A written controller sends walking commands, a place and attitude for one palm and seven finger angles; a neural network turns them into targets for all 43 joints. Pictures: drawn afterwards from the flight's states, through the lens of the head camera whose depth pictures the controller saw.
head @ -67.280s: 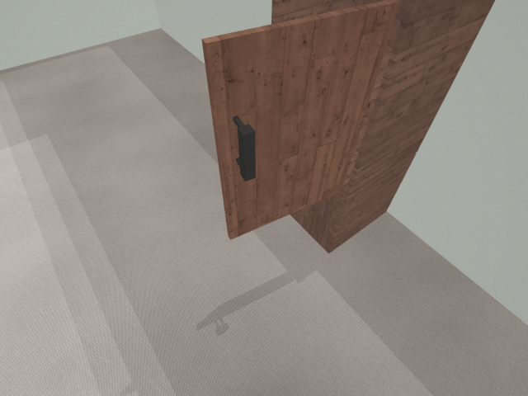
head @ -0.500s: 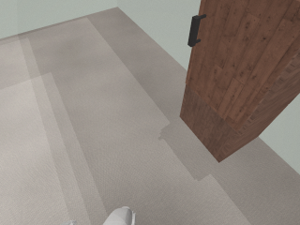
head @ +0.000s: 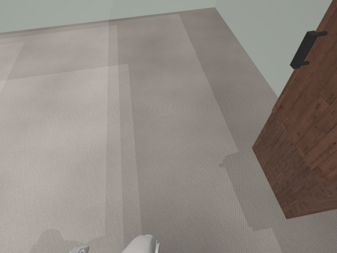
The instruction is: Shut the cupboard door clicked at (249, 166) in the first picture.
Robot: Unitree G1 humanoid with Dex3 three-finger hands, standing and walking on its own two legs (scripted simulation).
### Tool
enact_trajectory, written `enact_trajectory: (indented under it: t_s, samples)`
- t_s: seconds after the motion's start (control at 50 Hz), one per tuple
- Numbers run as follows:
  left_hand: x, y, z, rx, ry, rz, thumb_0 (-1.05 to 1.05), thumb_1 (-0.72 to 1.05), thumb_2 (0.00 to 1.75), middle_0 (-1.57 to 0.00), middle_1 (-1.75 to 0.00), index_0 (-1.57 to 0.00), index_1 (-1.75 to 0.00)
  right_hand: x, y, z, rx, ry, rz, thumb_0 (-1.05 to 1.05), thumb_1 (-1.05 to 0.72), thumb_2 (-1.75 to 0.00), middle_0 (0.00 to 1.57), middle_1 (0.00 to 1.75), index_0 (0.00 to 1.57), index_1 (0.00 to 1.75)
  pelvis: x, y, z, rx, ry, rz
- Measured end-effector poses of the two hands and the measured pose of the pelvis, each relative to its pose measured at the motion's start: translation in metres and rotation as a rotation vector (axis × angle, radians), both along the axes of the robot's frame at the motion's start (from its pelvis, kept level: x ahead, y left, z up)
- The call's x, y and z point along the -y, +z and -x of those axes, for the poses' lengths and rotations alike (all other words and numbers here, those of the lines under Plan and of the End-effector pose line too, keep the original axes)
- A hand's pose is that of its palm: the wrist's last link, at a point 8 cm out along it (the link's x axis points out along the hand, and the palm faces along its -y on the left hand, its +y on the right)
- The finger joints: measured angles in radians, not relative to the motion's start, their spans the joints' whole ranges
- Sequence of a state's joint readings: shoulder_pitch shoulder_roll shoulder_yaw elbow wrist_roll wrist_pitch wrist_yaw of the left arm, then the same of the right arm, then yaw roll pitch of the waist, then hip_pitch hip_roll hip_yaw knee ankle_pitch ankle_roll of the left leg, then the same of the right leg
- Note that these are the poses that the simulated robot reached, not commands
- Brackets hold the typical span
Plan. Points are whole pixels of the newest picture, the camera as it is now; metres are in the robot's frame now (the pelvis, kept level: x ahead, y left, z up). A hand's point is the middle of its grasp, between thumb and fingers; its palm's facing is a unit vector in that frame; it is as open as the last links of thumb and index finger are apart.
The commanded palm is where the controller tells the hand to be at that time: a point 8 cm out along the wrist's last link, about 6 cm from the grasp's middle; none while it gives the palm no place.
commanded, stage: walk to a spot facing it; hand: left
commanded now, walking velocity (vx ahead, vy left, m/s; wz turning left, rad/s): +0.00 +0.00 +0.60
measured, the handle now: (308, 50) +0.76 -0.45 +0.04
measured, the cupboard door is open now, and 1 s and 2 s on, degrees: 2 2 2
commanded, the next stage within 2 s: turn to face it in 1.32 s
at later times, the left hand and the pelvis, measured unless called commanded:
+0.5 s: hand out of the picture +0.12 +0.26 -0.15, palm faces +0.27 -0.94 -0.23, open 7.4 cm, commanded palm none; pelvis +0.07 +0.03 +0.01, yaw +16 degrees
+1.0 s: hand out of the picture +0.12 +0.20 -0.16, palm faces +0.63 -0.75 -0.21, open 7.3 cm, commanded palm none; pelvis +0.25 +0.07 +0.01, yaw +37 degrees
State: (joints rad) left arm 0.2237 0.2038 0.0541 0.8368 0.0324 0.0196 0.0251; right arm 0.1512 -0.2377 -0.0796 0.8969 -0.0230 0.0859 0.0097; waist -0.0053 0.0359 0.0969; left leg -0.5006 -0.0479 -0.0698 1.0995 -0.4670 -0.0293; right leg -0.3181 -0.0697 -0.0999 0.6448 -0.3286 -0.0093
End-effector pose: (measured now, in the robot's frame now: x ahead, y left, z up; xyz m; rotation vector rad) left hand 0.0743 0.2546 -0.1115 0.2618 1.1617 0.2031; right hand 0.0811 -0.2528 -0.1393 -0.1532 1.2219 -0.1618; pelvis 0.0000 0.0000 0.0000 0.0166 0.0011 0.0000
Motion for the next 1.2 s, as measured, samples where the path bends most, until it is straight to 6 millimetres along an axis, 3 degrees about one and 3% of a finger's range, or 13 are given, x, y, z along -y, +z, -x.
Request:
enact_trajectory:
  t_s: [0.16, 0.26, 0.32, 0.42, 0.52, 0.6, 0.68, 0.74, 0.82, 0.92, 1.06, 1.12, 1.2]
  samples:
    - [0.003, -0.008, 0.025, -0.027, 0.108, 0.066, 0.01, 0.91, 0.90, -0.21, -0.30, -0.20, -0.30, -0.013, 0.018, -0.025, -0.024, 0.098, 0.017, 0.00, -0.91, -0.90, 0.20, 0.30, 0.20, 0.30, -0.006, 0.009, -0.008, -0.015, 0.117, -0.009]
    - [-0.019, -0.032, 0.049, -0.048, 0.209, 0.115, 0.01, 0.90, 0.90, -0.21, -0.30, -0.20, -0.30, -0.038, 0.016, -0.050, 0.002, 0.204, 0.055, 0.00, -0.91, -0.90, 0.20, 0.30, 0.20, 0.30, -0.025, -0.005, -0.017, -0.031, 0.189, 0.018]
    - [-0.031, -0.034, 0.054, -0.101, 0.237, 0.114, 0.01, 0.91, 0.90, -0.21, -0.30, -0.20, -0.30, -0.049, 0.020, -0.054, 0.005, 0.231, 0.066, 0.00, -0.91, -0.90, 0.20, 0.30, 0.20, 0.30, -0.030, -0.003, -0.026, -0.029, 0.206, 0.014]
    - [-0.044, -0.016, 0.025, -0.060, 0.258, 0.100, 0.01, 0.91, 0.90, -0.20, -0.30, -0.20, -0.30, -0.057, 0.024, -0.045, -0.072, 0.243, 0.056, 0.00, -0.90, -0.90, 0.20, 0.30, 0.20, 0.30, -0.033, 0.010, -0.050, -0.025, 0.251, 0.020]
    - [-0.047, 0.000, -0.032, 0.034, 0.254, 0.074, 0.01, 0.91, 0.90, -0.20, -0.30, -0.20, -0.30, -0.051, 0.017, -0.043, -0.185, 0.247, 0.031, 0.00, -0.90, -0.90, 0.20, 0.30, 0.20, 0.30, -0.029, 0.012, -0.081, -0.018, 0.295, 0.013]
    - [-0.043, 0.005, -0.081, 0.109, 0.249, 0.041, 0.01, 0.91, 0.90, -0.20, -0.30, -0.20, -0.30, -0.037, -0.001, -0.063, -0.253, 0.253, 0.013, 0.00, -0.90, -0.90, 0.20, 0.30, 0.20, 0.30, -0.020, 0.002, -0.117, -0.013, 0.330, 0.000]
    - [-0.035, 0.006, -0.096, 0.153, 0.307, 0.010, 0.01, 0.91, 0.90, -0.20, -0.30, -0.20, -0.30, -0.029, -0.012, -0.116, -0.265, 0.311, 0.023, 0.00, -0.90, -0.90, 0.20, 0.30, 0.20, 0.30, -0.015, -0.004, -0.146, 0.003, 0.401, 0.002]
    - [-0.023, 0.006, -0.086, 0.101, 0.381, 0.029, 0.01, 0.91, 0.90, -0.20, -0.30, -0.20, -0.30, -0.036, -0.002, -0.175, -0.198, 0.366, 0.030, 0.01, -0.91, -0.90, 0.20, 0.30, 0.20, 0.30, -0.017, 0.005, -0.166, -0.003, 0.445, 0.005]
    - [-0.005, 0.002, -0.068, 0.017, 0.487, 0.081, 0.01, 0.91, 0.90, -0.20, -0.30, -0.20, -0.30, -0.063, 0.015, -0.256, -0.088, 0.449, 0.027, 0.01, -0.91, -0.90, 0.20, 0.30, 0.20, 0.30, -0.024, 0.016, -0.195, -0.017, 0.512, 0.011]
    - [0.009, -0.006, -0.037, -0.085, 0.633, 0.131, 0.01, 0.93, 0.90, -0.21, -0.30, -0.20, -0.30, -0.121, 0.029, -0.350, 0.017, 0.601, 0.016, 0.00, -0.91, -0.90, 0.19, 0.30, 0.19, 0.30, -0.041, 0.018, -0.227, -0.020, 0.593, 0.019]
    - [0.016, -0.023, -0.002, -0.247, 0.794, 0.219, 0.01, 0.92, 0.90, -0.20, -0.30, -0.20, -0.30, -0.247, 0.033, -0.457, 0.170, 0.824, -0.022, 0.00, -0.91, -0.90, 0.19, 0.30, 0.19, 0.30, -0.092, 0.003, -0.267, -0.006, 0.675, 0.013]
    - [-0.001, -0.036, 0.000, -0.300, 0.823, 0.247, 0.01, 0.91, 0.90, -0.21, -0.30, -0.20, -0.30, -0.289, 0.026, -0.484, 0.261, 0.861, -0.036, 0.00, -0.91, -0.90, 0.20, 0.30, 0.19, 0.30, -0.120, -0.013, -0.281, 0.004, 0.697, 0.028]
    - [-0.054, -0.035, -0.038, -0.221, 0.835, 0.190, 0.02, 0.91, 0.90, -0.20, -0.30, -0.20, -0.30, -0.306, 0.026, -0.486, 0.212, 0.875, -0.013, 0.00, -0.91, -0.90, 0.20, 0.30, 0.20, 0.30, -0.139, -0.006, -0.302, 0.004, 0.727, 0.014]
